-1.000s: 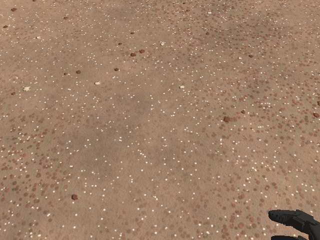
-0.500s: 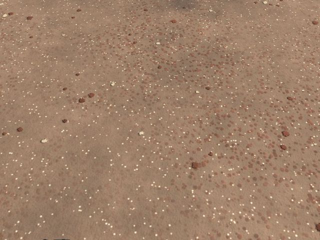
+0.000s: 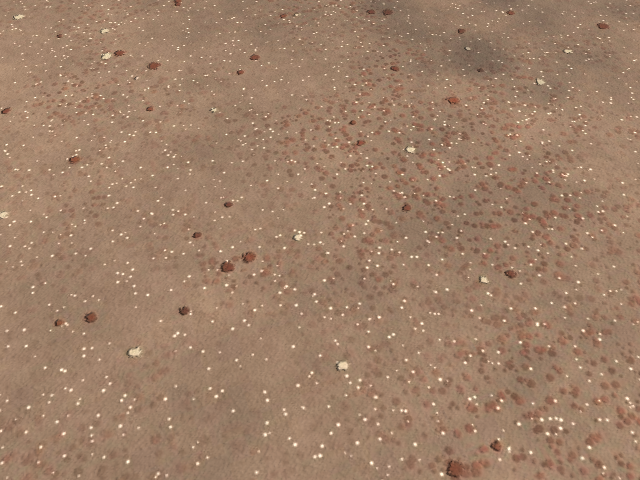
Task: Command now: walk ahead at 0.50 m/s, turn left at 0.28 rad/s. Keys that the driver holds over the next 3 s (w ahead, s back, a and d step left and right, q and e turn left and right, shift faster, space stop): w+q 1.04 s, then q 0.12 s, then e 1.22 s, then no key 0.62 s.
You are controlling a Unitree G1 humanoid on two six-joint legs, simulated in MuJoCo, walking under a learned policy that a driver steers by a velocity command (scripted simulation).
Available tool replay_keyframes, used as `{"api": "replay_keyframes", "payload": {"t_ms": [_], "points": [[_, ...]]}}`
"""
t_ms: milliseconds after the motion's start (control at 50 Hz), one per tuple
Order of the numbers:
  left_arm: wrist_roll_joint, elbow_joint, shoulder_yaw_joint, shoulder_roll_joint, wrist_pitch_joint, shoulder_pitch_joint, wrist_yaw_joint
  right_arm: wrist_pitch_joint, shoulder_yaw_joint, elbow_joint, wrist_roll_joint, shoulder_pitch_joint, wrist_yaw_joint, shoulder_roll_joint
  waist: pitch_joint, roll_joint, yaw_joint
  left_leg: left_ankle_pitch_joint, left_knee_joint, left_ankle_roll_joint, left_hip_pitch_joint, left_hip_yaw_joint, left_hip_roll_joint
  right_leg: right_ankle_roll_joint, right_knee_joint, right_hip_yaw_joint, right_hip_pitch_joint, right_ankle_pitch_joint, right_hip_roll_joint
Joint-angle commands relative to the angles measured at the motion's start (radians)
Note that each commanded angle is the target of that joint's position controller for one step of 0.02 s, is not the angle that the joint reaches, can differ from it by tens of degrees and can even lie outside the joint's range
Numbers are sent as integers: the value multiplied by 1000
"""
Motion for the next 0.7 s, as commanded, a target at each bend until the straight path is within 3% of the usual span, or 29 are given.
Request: {"api": "replay_keyframes", "payload": {"t_ms": [20, 100, 140, 160, 180, 200, 220, 240, 260, 280, 300, 320, 360, 400, 480, 540, 580, 620, 640, 660, 680, 700], "points": [[-6, -30, 41, 173, -7, 7, 8, -12, -6, -90, 9, -103, 14, -49, 49, -95, 15, 58, -80, 21, 29, 11, -24, -135, -79, 57, -21, 231, -294], [-14, -13, 50, 186, 21, 2, 18, -12, -15, -131, 4, -131, 40, -67, 48, -104, -2, -96, -123, 74, 9, 38, -55, -96, 26, 21, 129, 409, -343], [-13, -25, 57, 211, 38, -29, 30, -7, -39, -121, -1, -23, 42, -108, -36, -131, -70, -181, -124, 110, 181, 105, -123, -64, 214, -23, 139, 752, -327], [-9, -35, 53, 202, 49, -37, 39, -4, -68, -82, 2, 127, 37, -151, -119, -109, -146, -154, -159, 139, 385, 125, -170, -33, 417, -67, 76, 822, -285], [10, -64, 36, 171, 46, -17, 48, 4, -101, -52, 4, 297, 21, -237, -232, 4, -205, -124, -157, 204, 696, -93, -41, 7, 732, -84, -162, 567, -239], [30, -103, -8, 35, 15, 84, 28, 2, -111, -57, 11, 293, 20, -314, -323, 242, -102, -328, -273, 389, 1024, -655, 184, 71, 1061, -3, -615, -303, -15], [-1, -98, 7, 124, -23, 5, 11, -2, -86, -72, 12, 317, 20, -222, -380, 133, -169, -428, -375, 385, 1077, -771, 204, 53, 1164, 182, -733, -372, -38], [-34, -130, 17, 163, -45, -82, 0, -8, -77, -73, 2, 281, 16, -185, -244, 88, -176, -355, -388, 342, 982, -626, 175, 35, 1158, 181, -802, -283, -84], [-27, -140, 12, 152, -57, -121, 5, -10, -74, -85, 1, 224, 14, -174, -166, -12, -146, -246, -390, 315, 846, -512, 135, 28, 1092, 170, -777, -200, -126], [-4, -141, 18, 153, -58, -138, 12, -10, -67, -101, -4, 166, 12, -151, -110, -51, -110, -133, -405, 299, 713, -431, 102, 35, 1006, 166, -723, -151, -155], [5, -144, 24, 158, -48, -126, 14, -10, -58, -118, -15, 132, 10, -129, -97, -30, -75, -50, -428, 295, 628, -386, 77, 43, 965, 173, -654, -121, -174], [10, -148, 26, 150, -36, -115, 14, -9, -58, -126, -16, 119, 8, -126, -89, -13, -58, -10, -449, 302, 579, -368, 65, 56, 929, 171, -621, -111, -176], [16, -155, 22, 123, -16, -110, 17, -11, -63, -125, -6, 127, -2, -136, -69, -8, -46, 53, -472, 310, 505, -309, 44, 88, 849, 151, -604, -80, -173], [19, -181, 16, 104, -7, -176, 21, -10, -72, -117, -2, 155, -17, -162, -38, -9, -63, 64, -483, 295, 463, -263, 18, 115, 722, 139, -620, 26, -158], [10, -220, 3, 71, -16, -320, 11, 4, -75, -98, 5, 211, -33, -170, -20, 19, -120, -42, -461, 228, 417, -218, -43, 123, 432, 129, -525, 275, -97], [-3, -248, 8, 89, -26, -386, -1, 13, -76, -77, 12, 260, -35, -170, -13, 30, -143, -96, -418, 215, 466, -284, -18, 111, 343, 147, -495, 293, -72], [-5, -254, 17, 113, -35, -390, -8, 20, -76, -72, 12, 269, -39, -161, -16, 40, -134, -113, -360, 205, 537, -347, 5, 93, 294, 168, -486, 235, -66], [-8, -246, 29, 134, -44, -345, -10, 28, -79, -75, 9, 253, -42, -162, -23, 71, -103, -72, -299, 191, 571, -394, 19, 62, 272, 164, -424, 146, -63], [-6, -226, 41, 149, -49, -267, -5, 30, -74, -82, 8, 235, -40, -147, -54, 75, -60, -25, -237, 172, 559, -387, -9, 37, 227, 144, -311, 152, -60], [8, -209, 55, 183, -54, -152, 2, 28, -58, -95, 2, 224, -36, -104, -155, 48, -3, -18, -72, 141, 498, -340, -60, -12, 242, 194, -99, 152, -134], [21, -199, 74, 249, -50, -11, 9, 22, -42, -114, -2, 271, -35, -53, -297, -104, 23, -220, 230, 79, 255, -224, -170, -106, 262, 437, 238, 85, -331], [7, -164, 81, 264, -32, 51, 1, 13, -29, -134, 16, 375, -35, -42, -375, -392, -15, -665, 475, 39, -19, -150, -223, -210, 164, 831, 414, -138, -491]]}}
Next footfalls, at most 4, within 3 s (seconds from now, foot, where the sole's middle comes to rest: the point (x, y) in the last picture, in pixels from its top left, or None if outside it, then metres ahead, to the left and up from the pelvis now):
0.16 left None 0.28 0.14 -0.78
0.66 right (351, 430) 0.59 0.02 -0.78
1.18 left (188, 378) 0.69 0.39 -0.78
1.70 right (278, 332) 0.83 0.20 -0.78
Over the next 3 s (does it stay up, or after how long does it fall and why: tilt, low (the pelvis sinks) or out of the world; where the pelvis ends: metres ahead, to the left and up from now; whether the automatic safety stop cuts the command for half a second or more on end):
stays up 0.76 0.27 -0.01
